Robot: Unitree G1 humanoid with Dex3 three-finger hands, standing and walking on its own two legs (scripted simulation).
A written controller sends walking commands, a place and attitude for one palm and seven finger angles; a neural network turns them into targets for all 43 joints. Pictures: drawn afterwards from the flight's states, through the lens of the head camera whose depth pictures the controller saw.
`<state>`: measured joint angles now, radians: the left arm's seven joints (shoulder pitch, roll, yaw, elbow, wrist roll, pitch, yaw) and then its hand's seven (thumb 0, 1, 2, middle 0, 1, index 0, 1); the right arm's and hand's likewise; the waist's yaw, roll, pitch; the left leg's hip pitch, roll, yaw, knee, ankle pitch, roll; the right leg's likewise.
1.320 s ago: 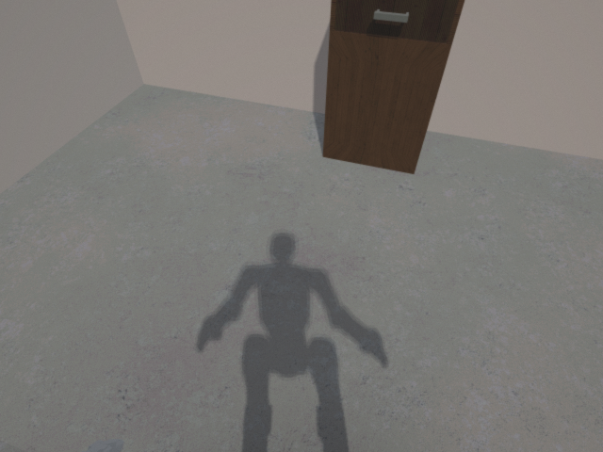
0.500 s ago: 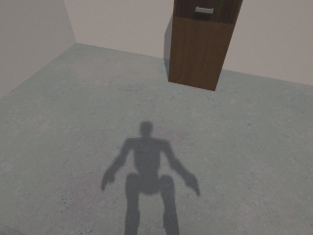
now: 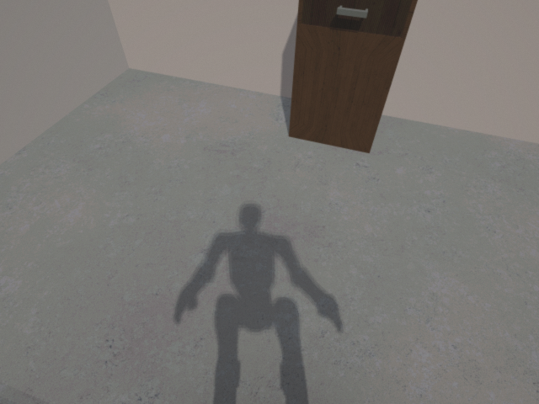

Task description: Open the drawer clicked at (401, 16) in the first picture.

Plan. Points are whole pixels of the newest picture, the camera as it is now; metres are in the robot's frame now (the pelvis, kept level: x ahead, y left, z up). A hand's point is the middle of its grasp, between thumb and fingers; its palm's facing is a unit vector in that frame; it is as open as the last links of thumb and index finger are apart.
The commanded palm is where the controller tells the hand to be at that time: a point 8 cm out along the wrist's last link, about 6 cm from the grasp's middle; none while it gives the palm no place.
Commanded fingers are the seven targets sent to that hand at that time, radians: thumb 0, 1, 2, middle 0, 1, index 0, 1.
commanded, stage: look at it before walking up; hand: left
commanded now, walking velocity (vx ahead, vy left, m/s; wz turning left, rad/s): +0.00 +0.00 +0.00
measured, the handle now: (352, 10) +1.65 -0.28 -0.01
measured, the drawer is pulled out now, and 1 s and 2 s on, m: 0.00 0.00 0.00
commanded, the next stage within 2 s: walk to a spot facing it in 0.12 s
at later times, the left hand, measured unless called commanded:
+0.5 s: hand out of the picture +0.06 +0.20 -0.18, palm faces -0.07 -0.97 -0.24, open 7.4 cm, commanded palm none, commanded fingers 0.00 0.90 0.90 -0.20 -0.30 -0.20 -0.30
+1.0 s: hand (167, 381) +0.20 +0.20 -0.20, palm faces -0.17 -0.97 -0.17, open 7.4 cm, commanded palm none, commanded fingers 0.00 0.90 0.90 -0.20 -0.30 -0.20 -0.30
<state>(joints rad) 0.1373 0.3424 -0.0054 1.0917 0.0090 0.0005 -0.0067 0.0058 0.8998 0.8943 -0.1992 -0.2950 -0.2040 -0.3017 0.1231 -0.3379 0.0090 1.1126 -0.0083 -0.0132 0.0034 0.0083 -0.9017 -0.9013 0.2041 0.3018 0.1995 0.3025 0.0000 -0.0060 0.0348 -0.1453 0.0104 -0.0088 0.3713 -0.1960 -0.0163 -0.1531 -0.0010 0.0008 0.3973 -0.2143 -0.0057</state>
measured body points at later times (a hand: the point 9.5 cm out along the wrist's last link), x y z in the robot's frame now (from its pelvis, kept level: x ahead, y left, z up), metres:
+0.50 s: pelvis +0.04 -0.01 -0.02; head +0.04 -0.01 +0.43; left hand +0.07 +0.25 -0.16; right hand +0.06 -0.27 -0.17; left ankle +0.00 +0.13 -0.75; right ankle +0.00 -0.11 -0.74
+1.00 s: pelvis +0.23 +0.01 -0.02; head +0.25 +0.03 +0.42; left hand +0.21 +0.25 -0.19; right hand +0.30 -0.23 -0.15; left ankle +0.31 +0.09 -0.75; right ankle +0.07 -0.08 -0.66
